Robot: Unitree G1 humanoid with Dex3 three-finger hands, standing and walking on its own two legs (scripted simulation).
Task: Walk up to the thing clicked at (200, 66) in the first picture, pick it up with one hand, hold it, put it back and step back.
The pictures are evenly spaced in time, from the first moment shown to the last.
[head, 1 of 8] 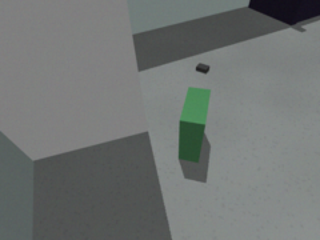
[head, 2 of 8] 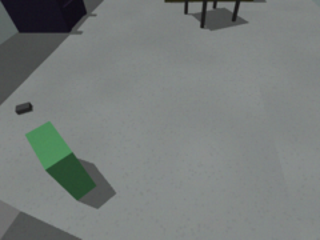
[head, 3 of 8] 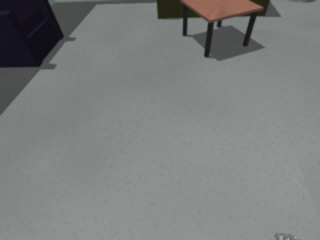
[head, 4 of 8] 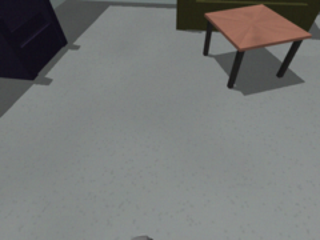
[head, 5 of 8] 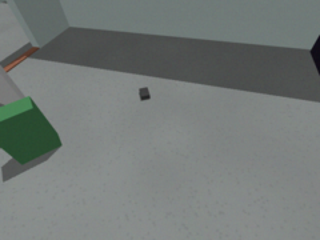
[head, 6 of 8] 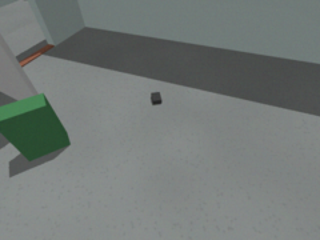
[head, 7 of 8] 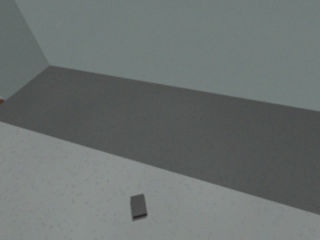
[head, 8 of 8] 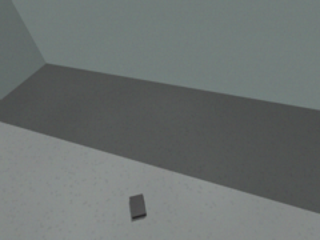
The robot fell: no
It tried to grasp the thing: no
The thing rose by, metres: 0.00
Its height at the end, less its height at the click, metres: +0.00
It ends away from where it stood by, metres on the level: 0.00
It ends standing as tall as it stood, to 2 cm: yes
